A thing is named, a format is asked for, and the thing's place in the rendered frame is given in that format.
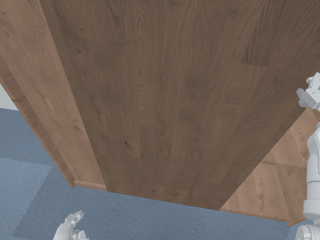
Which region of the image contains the robot right upper arm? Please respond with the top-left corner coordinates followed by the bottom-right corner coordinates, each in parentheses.
top-left (295, 224), bottom-right (320, 240)

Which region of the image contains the left robot hand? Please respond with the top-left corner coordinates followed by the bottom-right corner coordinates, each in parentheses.
top-left (53, 210), bottom-right (89, 240)

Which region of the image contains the right robot hand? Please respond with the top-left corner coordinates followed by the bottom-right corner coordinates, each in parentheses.
top-left (302, 72), bottom-right (320, 112)

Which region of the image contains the robot right forearm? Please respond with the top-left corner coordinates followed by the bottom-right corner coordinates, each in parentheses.
top-left (303, 122), bottom-right (320, 228)

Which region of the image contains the handle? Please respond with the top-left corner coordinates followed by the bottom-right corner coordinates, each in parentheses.
top-left (296, 87), bottom-right (320, 108)

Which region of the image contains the wardrobe door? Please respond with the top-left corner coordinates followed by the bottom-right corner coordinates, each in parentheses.
top-left (0, 0), bottom-right (105, 185)
top-left (39, 0), bottom-right (320, 211)

